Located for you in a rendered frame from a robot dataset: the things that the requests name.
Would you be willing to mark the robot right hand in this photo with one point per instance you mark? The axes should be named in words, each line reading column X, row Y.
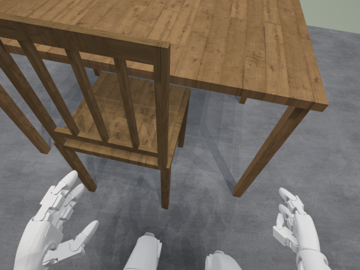
column 302, row 233

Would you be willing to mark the robot left hand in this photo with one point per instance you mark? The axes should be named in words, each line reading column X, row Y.
column 45, row 229

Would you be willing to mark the robot right forearm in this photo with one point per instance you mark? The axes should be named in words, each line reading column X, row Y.
column 311, row 260

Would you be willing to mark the robot left thigh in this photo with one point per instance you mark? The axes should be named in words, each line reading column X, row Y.
column 145, row 255

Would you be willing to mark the left robot shin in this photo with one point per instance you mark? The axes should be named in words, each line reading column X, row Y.
column 149, row 234

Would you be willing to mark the chair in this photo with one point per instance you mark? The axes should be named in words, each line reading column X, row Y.
column 121, row 118

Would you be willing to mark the table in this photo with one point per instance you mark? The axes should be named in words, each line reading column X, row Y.
column 258, row 49

